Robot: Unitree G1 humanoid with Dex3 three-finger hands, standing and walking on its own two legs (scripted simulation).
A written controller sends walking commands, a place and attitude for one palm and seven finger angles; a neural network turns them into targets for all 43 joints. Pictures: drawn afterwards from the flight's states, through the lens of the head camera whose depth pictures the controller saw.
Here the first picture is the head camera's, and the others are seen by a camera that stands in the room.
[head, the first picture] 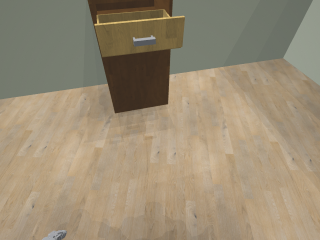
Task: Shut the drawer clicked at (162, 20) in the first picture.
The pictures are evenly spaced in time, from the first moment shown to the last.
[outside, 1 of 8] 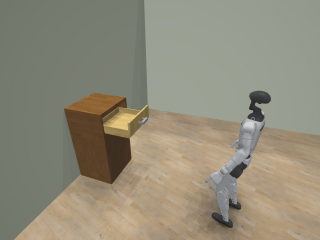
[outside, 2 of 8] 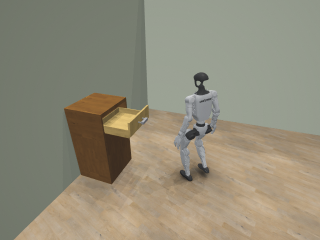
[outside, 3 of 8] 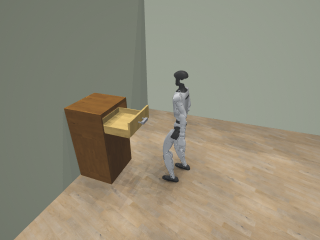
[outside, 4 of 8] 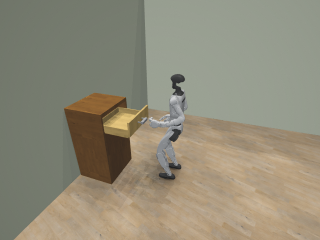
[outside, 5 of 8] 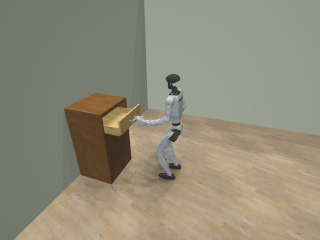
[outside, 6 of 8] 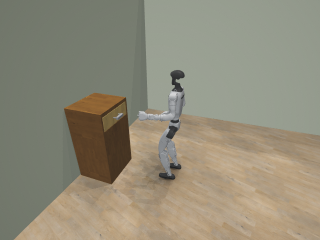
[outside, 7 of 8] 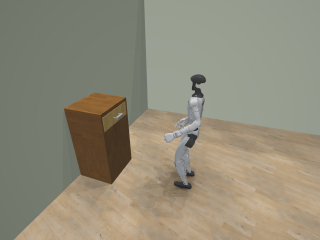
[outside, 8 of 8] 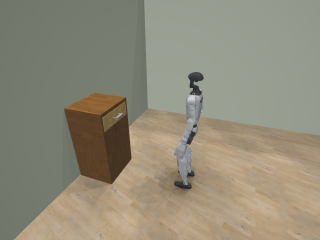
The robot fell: no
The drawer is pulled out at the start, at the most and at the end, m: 0.30 0.30 0.00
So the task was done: yes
